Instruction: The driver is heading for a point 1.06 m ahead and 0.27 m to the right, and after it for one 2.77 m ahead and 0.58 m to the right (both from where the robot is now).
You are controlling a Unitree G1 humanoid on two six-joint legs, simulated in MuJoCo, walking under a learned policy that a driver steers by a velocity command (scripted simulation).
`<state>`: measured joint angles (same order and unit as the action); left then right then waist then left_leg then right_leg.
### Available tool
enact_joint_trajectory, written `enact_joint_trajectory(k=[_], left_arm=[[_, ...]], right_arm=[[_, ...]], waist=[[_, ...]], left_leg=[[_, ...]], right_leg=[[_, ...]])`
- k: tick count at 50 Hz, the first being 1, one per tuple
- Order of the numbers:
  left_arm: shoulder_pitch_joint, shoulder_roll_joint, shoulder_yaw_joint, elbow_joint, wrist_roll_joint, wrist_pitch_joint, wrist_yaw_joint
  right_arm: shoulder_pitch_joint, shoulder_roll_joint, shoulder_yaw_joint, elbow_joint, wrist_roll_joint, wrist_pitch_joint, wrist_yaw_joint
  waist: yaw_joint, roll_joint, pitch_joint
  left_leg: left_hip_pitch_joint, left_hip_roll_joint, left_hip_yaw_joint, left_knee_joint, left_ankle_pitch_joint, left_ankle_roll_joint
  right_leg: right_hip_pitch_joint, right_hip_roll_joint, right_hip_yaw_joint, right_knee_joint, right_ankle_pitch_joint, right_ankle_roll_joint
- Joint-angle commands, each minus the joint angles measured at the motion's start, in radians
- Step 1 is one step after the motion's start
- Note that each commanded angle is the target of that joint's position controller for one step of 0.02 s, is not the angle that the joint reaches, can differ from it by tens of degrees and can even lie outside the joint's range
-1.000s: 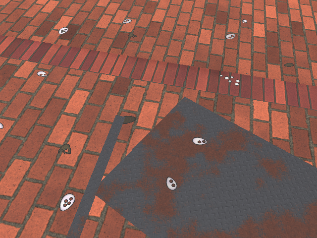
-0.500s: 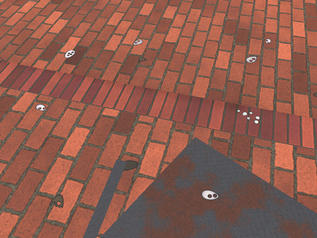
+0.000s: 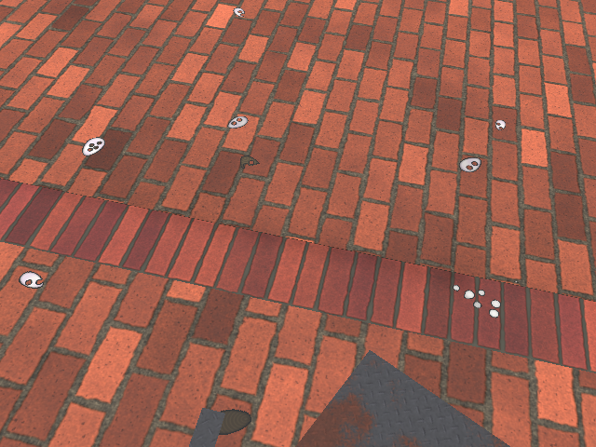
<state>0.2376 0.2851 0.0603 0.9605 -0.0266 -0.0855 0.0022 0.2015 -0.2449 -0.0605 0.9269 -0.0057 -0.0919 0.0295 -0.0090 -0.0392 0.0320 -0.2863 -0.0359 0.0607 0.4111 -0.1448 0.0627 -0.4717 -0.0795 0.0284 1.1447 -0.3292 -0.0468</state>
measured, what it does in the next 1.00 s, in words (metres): walks ahead, turning right: right foot, then left foot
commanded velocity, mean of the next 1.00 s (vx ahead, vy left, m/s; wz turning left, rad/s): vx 0.50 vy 0.00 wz -0.33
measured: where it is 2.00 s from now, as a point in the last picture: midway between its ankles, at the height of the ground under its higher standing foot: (393, 279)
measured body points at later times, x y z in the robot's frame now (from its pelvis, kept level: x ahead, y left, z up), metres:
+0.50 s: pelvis +0.29 -0.07 -0.02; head +0.32 -0.08 +0.43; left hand +0.49 +0.16 -0.13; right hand +0.29 -0.36 -0.15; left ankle +0.17 +0.09 -0.63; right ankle +0.34 -0.15 -0.74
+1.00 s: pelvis +0.59 -0.10 -0.01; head +0.61 -0.10 +0.44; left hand +0.73 +0.14 -0.14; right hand +0.62 -0.40 -0.11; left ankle +0.68 -0.04 -0.74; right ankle +0.42 -0.18 -0.65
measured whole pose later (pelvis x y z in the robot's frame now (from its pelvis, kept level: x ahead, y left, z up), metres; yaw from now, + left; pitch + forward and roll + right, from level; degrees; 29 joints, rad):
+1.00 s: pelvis +0.59 -0.10 -0.01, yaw -22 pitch +2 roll +0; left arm 0.35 0.27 0.06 0.83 -0.02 -0.05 0.01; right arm 0.16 -0.26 -0.05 0.82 0.00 -0.11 0.04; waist 0.01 -0.02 0.01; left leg -0.38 -0.04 0.03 0.52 -0.17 0.05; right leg -0.35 0.04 0.08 1.15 -0.43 -0.05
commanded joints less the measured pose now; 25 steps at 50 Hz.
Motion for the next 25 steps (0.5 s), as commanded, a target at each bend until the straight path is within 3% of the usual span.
enact_joint_trajectory(k=[1,5,9,14,15,17,18,19,20,21,22,23,24,25], left_arm=[[0.049,0.047,0.017,-0.036,-0.002,0.018,0.005],[-0.048,0.048,0.024,-0.074,0.004,0.025,0.004],[-0.159,0.025,0.014,-0.116,0.008,0.018,-0.016],[-0.280,0.009,-0.001,-0.193,0.008,0.018,-0.048],[-0.286,0.015,0.000,-0.208,0.007,0.018,-0.057],[-0.244,0.045,0.014,-0.224,0.007,0.021,-0.069],[-0.168,0.072,0.030,-0.215,0.007,0.024,-0.071],[-0.023,0.116,0.056,-0.183,0.004,0.025,-0.067],[0.142,0.196,0.091,-0.150,0.004,0.031,-0.049],[0.170,0.296,0.109,-0.144,-0.005,0.033,-0.036],[0.209,0.237,0.087,-0.162,0.003,0.027,-0.035],[0.172,0.178,0.072,-0.161,0.013,0.020,-0.030],[0.105,0.139,0.062,-0.177,0.010,0.014,-0.028],[0.028,0.106,0.052,-0.198,0.011,0.012,-0.029]], right_arm=[[-0.007,-0.112,-0.020,-0.035,-0.005,-0.024,-0.006],[0.048,-0.140,-0.026,-0.005,-0.012,-0.026,-0.031],[0.061,-0.146,-0.021,0.000,-0.006,-0.024,-0.044],[0.142,-0.164,-0.028,0.035,0.006,0.008,-0.051],[0.138,-0.173,-0.032,0.033,0.009,0.018,-0.053],[0.107,-0.203,-0.041,0.016,0.014,0.034,-0.062],[0.095,-0.215,-0.044,0.007,0.013,0.043,-0.068],[0.076,-0.218,-0.044,-0.003,0.015,0.052,-0.072],[0.081,-0.210,-0.037,-0.022,0.009,0.049,-0.075],[0.180,-0.048,0.012,-0.067,-0.027,0.016,-0.050],[0.101,-0.107,0.006,-0.086,0.013,-0.034,-0.031],[0.000,-0.156,-0.008,-0.115,0.050,-0.063,-0.020],[-0.031,-0.151,-0.005,-0.123,0.047,-0.075,-0.022],[-0.041,-0.153,-0.013,-0.116,0.023,-0.073,-0.029]], waist=[[0.025,0.129,-0.050],[0.003,0.096,-0.006],[-0.031,0.092,0.025],[-0.071,0.071,0.067],[-0.063,0.079,0.065],[-0.020,0.117,0.015],[0.025,0.137,-0.037],[0.105,0.127,-0.112],[0.176,0.051,-0.208],[0.073,-0.211,-0.305],[0.122,-0.141,-0.426],[0.141,-0.094,-0.293],[0.105,-0.006,-0.204],[0.058,0.047,-0.132]], left_leg=[[0.112,0.265,-0.235,-0.273,0.075,0.155],[0.153,0.265,-0.122,-0.306,0.150,0.139],[0.167,0.241,0.005,-0.328,0.172,0.099],[0.376,0.305,0.064,-0.251,0.307,0.088],[0.408,0.317,0.074,-0.214,0.386,0.081],[0.436,0.324,0.106,-0.090,0.721,0.058],[0.431,0.318,0.121,0.028,0.882,0.046],[0.375,0.288,0.144,0.221,0.923,0.020],[0.157,0.247,0.147,0.505,0.694,-0.020],[-0.314,0.034,0.094,0.881,-0.247,-0.091],[-0.465,-0.021,-0.130,1.027,-0.440,-0.079],[-0.561,0.045,-0.162,1.022,-0.362,-0.049],[-0.539,0.094,-0.156,0.935,-0.276,-0.033],[-0.469,0.126,-0.149,0.834,-0.230,-0.039]], right_leg=[[-0.130,-0.079,0.045,-0.038,0.090,0.010],[-0.242,-0.057,0.088,-0.211,0.287,0.031],[-0.197,-0.027,0.018,-0.417,0.457,0.027],[-0.272,-0.007,-0.037,-0.532,0.368,-0.005],[-0.268,0.002,-0.055,-0.541,0.316,-0.017],[-0.161,0.056,-0.117,-0.540,0.210,-0.051],[-0.054,0.096,-0.145,-0.530,0.164,-0.072],[0.143,0.139,-0.155,-0.579,0.198,-0.104],[0.449,0.069,0.004,-0.616,0.219,-0.160],[0.823,-0.196,0.543,-0.668,0.145,-0.352],[0.921,-0.267,0.814,-0.828,0.052,-0.408],[0.847,-0.231,0.658,-0.840,0.096,-0.345],[0.699,-0.185,0.526,-0.841,0.158,-0.302],[0.530,-0.147,0.431,-0.858,0.251,-0.276]])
